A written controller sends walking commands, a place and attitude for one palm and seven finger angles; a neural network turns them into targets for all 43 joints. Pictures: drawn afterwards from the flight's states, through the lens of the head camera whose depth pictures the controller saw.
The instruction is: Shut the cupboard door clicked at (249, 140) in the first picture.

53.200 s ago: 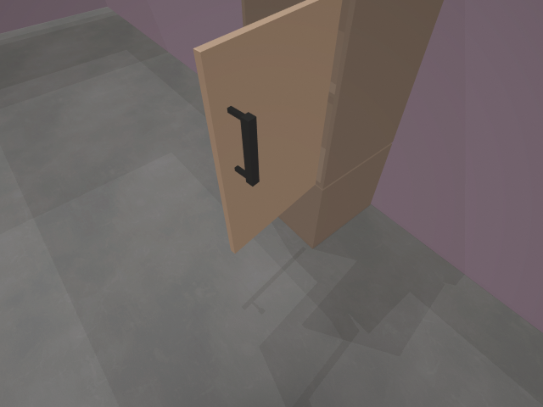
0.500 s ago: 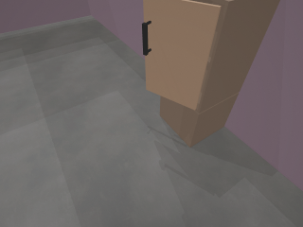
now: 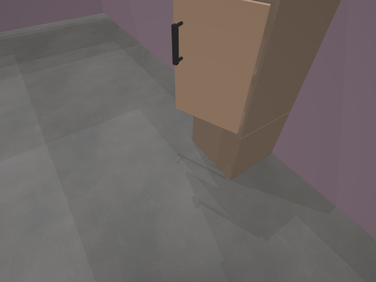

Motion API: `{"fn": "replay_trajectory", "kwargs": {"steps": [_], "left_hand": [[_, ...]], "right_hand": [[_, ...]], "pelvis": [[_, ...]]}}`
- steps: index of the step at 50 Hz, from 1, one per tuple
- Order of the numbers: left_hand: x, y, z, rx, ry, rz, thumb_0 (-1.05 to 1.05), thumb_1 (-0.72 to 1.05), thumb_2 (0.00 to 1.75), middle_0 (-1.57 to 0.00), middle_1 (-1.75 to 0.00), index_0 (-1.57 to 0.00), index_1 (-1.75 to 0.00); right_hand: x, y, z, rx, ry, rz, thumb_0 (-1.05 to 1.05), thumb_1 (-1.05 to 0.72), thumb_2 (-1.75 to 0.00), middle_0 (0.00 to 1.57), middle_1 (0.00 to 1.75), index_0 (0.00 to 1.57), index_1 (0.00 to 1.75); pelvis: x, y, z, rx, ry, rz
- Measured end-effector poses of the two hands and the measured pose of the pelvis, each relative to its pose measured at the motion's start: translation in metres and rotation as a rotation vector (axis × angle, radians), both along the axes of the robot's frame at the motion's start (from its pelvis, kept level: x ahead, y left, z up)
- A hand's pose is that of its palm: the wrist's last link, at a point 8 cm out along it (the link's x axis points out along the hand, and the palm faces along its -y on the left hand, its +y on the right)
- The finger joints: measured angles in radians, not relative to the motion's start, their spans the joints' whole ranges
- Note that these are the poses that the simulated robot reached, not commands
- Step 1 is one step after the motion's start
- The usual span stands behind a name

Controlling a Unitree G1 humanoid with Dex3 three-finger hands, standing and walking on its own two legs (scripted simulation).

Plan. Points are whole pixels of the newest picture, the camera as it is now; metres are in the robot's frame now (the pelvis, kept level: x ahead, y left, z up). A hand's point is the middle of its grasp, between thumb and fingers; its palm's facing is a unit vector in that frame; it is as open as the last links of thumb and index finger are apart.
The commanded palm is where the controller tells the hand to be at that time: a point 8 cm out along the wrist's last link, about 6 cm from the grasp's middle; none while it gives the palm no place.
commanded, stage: look to check the result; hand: left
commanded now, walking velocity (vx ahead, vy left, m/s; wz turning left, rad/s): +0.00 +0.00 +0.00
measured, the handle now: (178, 43) +1.02 +0.09 +0.04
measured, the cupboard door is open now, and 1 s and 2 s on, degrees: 23 23 23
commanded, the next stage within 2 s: walk to a spot facing it in 0.52 s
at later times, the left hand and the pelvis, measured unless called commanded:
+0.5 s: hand out of the picture +0.01 +0.18 -0.17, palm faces +0.02 -0.98 -0.21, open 7.4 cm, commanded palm none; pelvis +0.01 +0.00 +0.00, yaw +0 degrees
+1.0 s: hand out of the picture +0.03 +0.20 -0.20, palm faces +0.21 -0.96 -0.20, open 7.4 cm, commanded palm none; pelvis +0.01 +0.01 -0.02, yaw +11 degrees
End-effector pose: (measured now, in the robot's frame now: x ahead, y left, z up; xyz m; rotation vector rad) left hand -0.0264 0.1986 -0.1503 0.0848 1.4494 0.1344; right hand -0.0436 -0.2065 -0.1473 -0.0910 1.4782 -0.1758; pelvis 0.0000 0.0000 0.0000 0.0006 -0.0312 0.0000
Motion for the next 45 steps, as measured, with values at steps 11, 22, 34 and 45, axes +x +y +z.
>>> {"fn": "replay_trajectory", "kwargs": {"steps": [11, 22, 34, 45], "left_hand": [[0.005, 0.017, 0.004, 0.047, -0.002, -0.005, 0.00, 0.91, 0.90, -0.20, -0.30, -0.20, -0.30], [0.022, 0.030, 0.007, 0.073, -0.030, -0.020, 0.00, 0.91, 0.90, -0.20, -0.30, -0.19, -0.30], [0.047, 0.034, 0.010, 0.083, -0.065, -0.033, 0.00, 0.91, 0.90, -0.20, -0.30, -0.20, -0.30], [0.051, 0.036, 0.000, 0.097, -0.118, 0.065, 0.00, 0.91, 0.90, -0.20, -0.30, -0.20, -0.30]], "right_hand": [[0.017, -0.001, -0.002, 0.005, -0.034, 0.006, 0.00, -0.91, -0.90, 0.20, 0.29, 0.20, 0.30], [0.035, -0.013, 0.000, -0.019, -0.062, 0.021, 0.00, -0.91, -0.90, 0.20, 0.29, 0.20, 0.30], [0.053, -0.028, 0.003, -0.048, -0.076, 0.042, 0.00, -0.91, -0.90, 0.20, 0.29, 0.20, 0.30], [0.074, -0.025, -0.006, -0.028, -0.050, 0.120, 0.00, -0.91, -0.90, 0.20, 0.29, 0.20, 0.30]], "pelvis": [[0.003, 0.000, 0.000, 0.000, 0.003, -0.002], [0.008, 0.000, 0.001, 0.000, 0.002, -0.003], [0.015, -0.002, 0.002, 0.001, 0.005, 0.003], [0.011, -0.005, -0.009, -0.014, 0.020, 0.106]]}}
